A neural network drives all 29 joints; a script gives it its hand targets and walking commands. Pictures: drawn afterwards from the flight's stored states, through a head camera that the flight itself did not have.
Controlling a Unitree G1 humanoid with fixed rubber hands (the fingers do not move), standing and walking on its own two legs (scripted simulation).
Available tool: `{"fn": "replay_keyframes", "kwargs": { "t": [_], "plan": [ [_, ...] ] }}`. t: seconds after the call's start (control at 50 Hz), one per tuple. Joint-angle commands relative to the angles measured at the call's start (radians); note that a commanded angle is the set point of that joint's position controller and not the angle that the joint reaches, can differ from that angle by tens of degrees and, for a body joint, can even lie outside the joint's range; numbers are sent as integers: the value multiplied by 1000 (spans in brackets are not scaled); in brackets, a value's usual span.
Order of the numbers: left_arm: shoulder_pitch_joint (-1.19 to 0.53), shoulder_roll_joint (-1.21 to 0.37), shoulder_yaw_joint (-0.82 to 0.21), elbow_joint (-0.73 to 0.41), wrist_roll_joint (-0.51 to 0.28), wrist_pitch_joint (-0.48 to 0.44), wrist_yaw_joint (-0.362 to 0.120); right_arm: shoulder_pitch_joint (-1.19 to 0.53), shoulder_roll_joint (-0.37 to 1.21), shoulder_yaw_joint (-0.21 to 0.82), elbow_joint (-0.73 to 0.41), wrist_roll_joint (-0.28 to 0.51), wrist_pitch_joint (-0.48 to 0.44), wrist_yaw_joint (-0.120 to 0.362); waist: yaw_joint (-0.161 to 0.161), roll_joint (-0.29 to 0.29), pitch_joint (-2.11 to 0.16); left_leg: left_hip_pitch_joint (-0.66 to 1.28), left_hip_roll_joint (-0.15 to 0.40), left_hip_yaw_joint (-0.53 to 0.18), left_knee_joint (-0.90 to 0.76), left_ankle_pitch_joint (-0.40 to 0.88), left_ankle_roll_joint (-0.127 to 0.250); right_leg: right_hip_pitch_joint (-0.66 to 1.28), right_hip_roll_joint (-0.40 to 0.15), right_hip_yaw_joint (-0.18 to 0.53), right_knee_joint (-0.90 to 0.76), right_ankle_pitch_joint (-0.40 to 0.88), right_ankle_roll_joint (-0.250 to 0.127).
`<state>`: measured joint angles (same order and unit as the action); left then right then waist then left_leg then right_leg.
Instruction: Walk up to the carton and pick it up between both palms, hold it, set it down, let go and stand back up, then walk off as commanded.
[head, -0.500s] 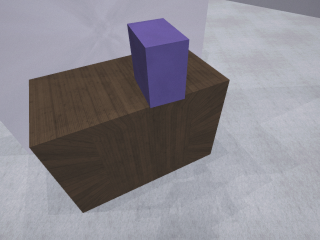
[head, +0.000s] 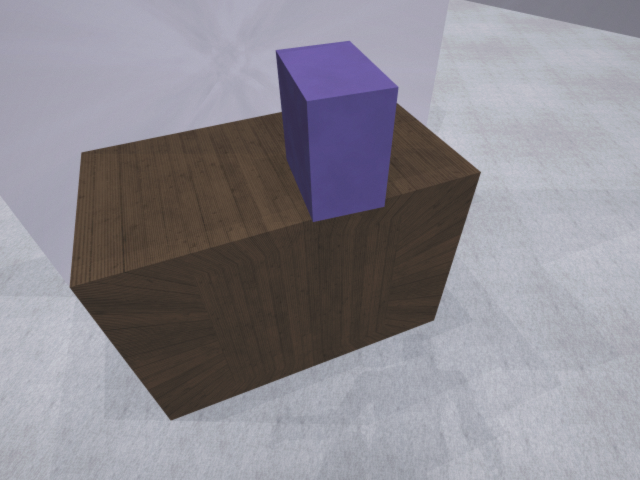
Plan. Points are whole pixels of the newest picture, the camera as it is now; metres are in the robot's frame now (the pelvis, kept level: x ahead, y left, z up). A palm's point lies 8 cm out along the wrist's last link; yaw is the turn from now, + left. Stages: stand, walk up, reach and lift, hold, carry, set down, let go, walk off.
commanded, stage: walk up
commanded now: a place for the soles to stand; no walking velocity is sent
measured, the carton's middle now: (331, 130) +0.84 +0.02 +0.04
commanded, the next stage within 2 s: none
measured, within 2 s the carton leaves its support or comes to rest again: neither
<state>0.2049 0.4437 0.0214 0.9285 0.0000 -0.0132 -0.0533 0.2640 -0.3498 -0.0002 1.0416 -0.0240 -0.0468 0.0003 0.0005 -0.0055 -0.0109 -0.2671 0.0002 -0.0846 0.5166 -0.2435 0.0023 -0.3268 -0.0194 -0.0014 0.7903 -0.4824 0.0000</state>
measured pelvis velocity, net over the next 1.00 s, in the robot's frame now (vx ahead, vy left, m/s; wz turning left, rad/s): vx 0.26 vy -0.15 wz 0.24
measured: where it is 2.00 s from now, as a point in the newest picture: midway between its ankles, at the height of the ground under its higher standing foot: (402, 470)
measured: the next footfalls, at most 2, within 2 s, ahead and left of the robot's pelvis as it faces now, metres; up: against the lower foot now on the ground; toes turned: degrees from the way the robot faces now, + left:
left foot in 0.42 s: +0.23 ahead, +0.07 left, +0.00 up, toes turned +9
right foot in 0.86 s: +0.35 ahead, -0.21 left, +0.00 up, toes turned +10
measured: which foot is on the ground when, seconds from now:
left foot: down 0.00-0.06, up 0.08-0.40, down 0.42-0.86, up 0.88-1.00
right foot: down 0.00-0.44, up 0.46-0.84, down 0.86-1.00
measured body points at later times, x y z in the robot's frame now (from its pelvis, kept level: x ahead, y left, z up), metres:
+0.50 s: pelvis +0.12 -0.03 -0.02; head +0.13 -0.02 +0.43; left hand +0.16 +0.29 -0.14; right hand +0.21 -0.33 -0.14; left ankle +0.19 +0.07 -0.74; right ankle +0.04 -0.14 -0.69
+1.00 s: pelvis +0.26 -0.15 -0.01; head +0.29 -0.15 +0.43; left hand +0.23 +0.18 -0.12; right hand +0.43 -0.44 -0.13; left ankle +0.23 +0.01 -0.68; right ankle +0.31 -0.22 -0.74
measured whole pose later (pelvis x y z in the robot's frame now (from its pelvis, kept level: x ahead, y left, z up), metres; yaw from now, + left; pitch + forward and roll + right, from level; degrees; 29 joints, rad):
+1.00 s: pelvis +0.26 -0.15 -0.01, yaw +14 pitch -2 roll +2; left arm 0.26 0.44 0.04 0.90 0.00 0.02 -0.07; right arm 0.24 -0.41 0.00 0.89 0.00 -0.07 -0.05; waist 0.02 -0.03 0.09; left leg -0.46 -0.01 -0.07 1.06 -0.46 0.03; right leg -0.34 -0.03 -0.07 0.71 -0.34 -0.05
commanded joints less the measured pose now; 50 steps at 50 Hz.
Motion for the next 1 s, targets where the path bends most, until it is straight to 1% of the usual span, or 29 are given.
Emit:
{"fn": "replay_keyframes", "kwargs": {
  "t": [0.0, 0.02, 0.04, 0.06, 0.08, 0.12, 0.16, 0.2, 0.24, 0.26, 0.32, 0.38, 0.4, 0.42, 0.44, 0.46, 0.48, 0.54, 0.62, 0.66, 0.72, 0.78, 0.82, 0.84, 0.86, 0.88, 0.9, 0.92, 0.98],
  "plan": [
    [48, 138, 114, -90, 44, -16, -22, -105, -349, -132, -142, -8, -5, -7, 72, 153, 76, -78, 158, -243, -154, -239, 164, 115, -31, 24, -301, 18, -55],
    [193, 148, 120, -42, 56, -19, 0, -134, -298, -122, -159, -3, 2, -5, 141, 81, 24, -251, 76, -127, -11, -219, 89, 383, 18, -33, -449, 114, -77],
    [292, 232, 152, 0, 55, -16, 18, -143, -202, -83, -178, -2, -1, -19, 208, -214, -13, -427, -40, -28, 306, -332, 48, 518, -125, 177, -515, 56, -78],
    [238, 292, 169, -55, 63, -18, 26, -66, -167, -76, -183, 11, -1, -25, 146, -264, -19, -566, -111, 23, 478, -334, 11, 501, -305, 466, -605, -214, -109],
    [113, 315, 166, -110, 64, -23, 22, -58, -234, -93, -178, 17, -9, -34, 109, -164, 2, -609, -54, 16, 557, -335, 10, 439, -408, 558, -659, -348, -166],
    [37, 257, 149, -132, 50, -38, 16, -25, -300, -94, -149, 17, -28, -20, 59, -77, 106, -531, 41, -8, 528, -182, 32, 320, -330, 426, -645, -263, -182],
    [18, 192, 126, -126, 52, -46, 10, 16, -267, -87, -118, 14, -26, 3, 39, -80, 105, -438, 61, 50, 454, -131, 14, 290, -215, 193, -575, -15, -174],
    [27, 220, 134, -129, 49, -42, 4, 20, -234, -85, -149, 23, -23, 17, 39, -184, 89, -416, 64, 75, 370, -107, -3, 311, -218, 147, -552, 72, -210],
    [118, 216, 137, -110, 36, -37, 9, -58, -225, -72, -181, 30, -30, 12, 102, -80, 66, -434, 49, 125, 280, -47, 13, 429, -218, 110, -445, 429, -188],
    [119, 190, 128, -110, 36, -41, 6, -60, -195, -64, -205, 20, -34, 9, 72, -107, 80, -412, 54, 110, 261, -9, 18, 382, -249, 104, -435, 557, -216],
    [89, 185, 126, -125, 26, -23, 2, -15, -221, -75, -191, 27, -42, 10, 75, -160, 38, -272, 29, 179, 140, 21, 14, 376, -184, -4, -335, 613, -189],
    [9, 184, 115, -160, 25, -8, 2, 180, -231, -89, -128, 29, -52, -15, -38, -115, -74, 122, -26, 215, -73, 228, 33, 249, -120, -87, -40, 689, -119],
    [-14, 155, 108, -173, 29, -5, 5, 290, -271, -109, -108, 17, -47, -31, -108, -1, -112, 242, -19, 197, -60, 146, 51, 154, -103, -89, 137, 562, -100],
    [7, 103, 69, -192, 25, -4, 1, 323, -356, -138, -113, 5, -48, -49, -111, 110, -75, 351, 146, -122, -101, -143, 111, -132, -49, -63, 283, 240, -74],
    [19, 113, 79, -189, 25, 6, -4, 306, -423, -146, -126, -3, -48, -51, -61, 201, -17, 314, 338, -621, -248, -436, 179, -312, 30, 37, 384, -67, -45],
    [-1, 223, 93, -174, 29, 13, 0, 207, -438, -152, -162, 37, -50, -52, -67, 107, 47, 223, 456, -764, -357, -679, 261, -357, -18, 107, 447, -98, -53],
    [17, 257, 100, -143, 35, 22, -5, 110, -419, -151, -185, 27, -49, -45, -13, 32, 171, 106, 417, -667, -370, -678, 249, -366, -39, 101, 478, -80, -46],
    [41, 198, 105, -122, 27, 31, -20, 99, -349, -119, -185, 22, -72, -41, 15, -14, 178, 7, 283, -323, -302, -268, 162, -235, -96, 107, 322, 83, -54],
    [27, 191, 107, -150, 31, 56, -29, 149, -364, -130, -193, 22, -80, -43, -3, 42, 163, 26, 249, -321, -269, -245, 181, -234, -90, 99, 301, 154, -14],
    [24, 208, 108, -153, 23, 51, -24, 103, -386, -133, -214, 19, -68, -47, 0, 149, 164, 27, 216, -259, -202, -224, 200, -218, -95, 82, 194, 80, 7],
    [-18, 222, 121, -165, 24, 48, -32, 133, -424, -143, -217, 0, -63, -51, -29, 136, 177, -26, 270, -282, -172, -265, 228, -185, -104, 64, 110, 36, 4],
    [14, 215, 131, -159, 34, 39, -32, 118, -425, -142, -226, 8, -60, -58, -10, 121, 108, 1, 282, -299, -64, -110, 231, -102, -90, 56, 10, -11, -25],
    [167, 199, 143, -96, 35, 27, -20, 38, -386, -132, -237, 8, -48, -64, 104, 86, 55, -129, 202, -184, 105, 27, 162, 167, -69, -1, -196, 116, -55],
    [287, 208, 147, -55, 45, 15, -12, 36, -296, -104, -224, 5, -39, -67, 171, -39, 5, -177, 121, -86, 376, 84, 110, 300, -71, 65, -328, 128, -49],
    [295, 311, 164, -65, 52, 3, -1, 79, -187, -74, -238, 22, -36, -71, 151, -342, 54, -349, -77, 4, 585, -209, 51, 306, -216, 290, -460, 197, -47],
    [191, 317, 149, -104, 43, 6, -2, 87, -244, -84, -230, 30, -29, -81, 85, -244, 73, -481, -95, 17, 626, -323, 27, 284, -317, 498, -528, 176, -89],
    [116, 334, 157, -160, 40, 6, -2, 109, -293, -87, -223, 46, -27, -94, 69, -239, 65, -448, -50, -6, 678, -326, 29, 241, -341, 506, -544, 169, -111],
    [111, 311, 155, -154, 28, 2, -1, 115, -321, -85, -191, 44, -32, -89, 74, -127, 72, -425, -17, -4, 680, -286, 32, 252, -316, 462, -502, 185, -121],
    [110, 220, 131, -173, 33, -9, 14, 144, -280, -82, -178, 52, -29, -70, 40, -67, 50, -407, 7, 30, 597, -170, 30, 324, -224, 201, -380, 661, -59]
  ]
}}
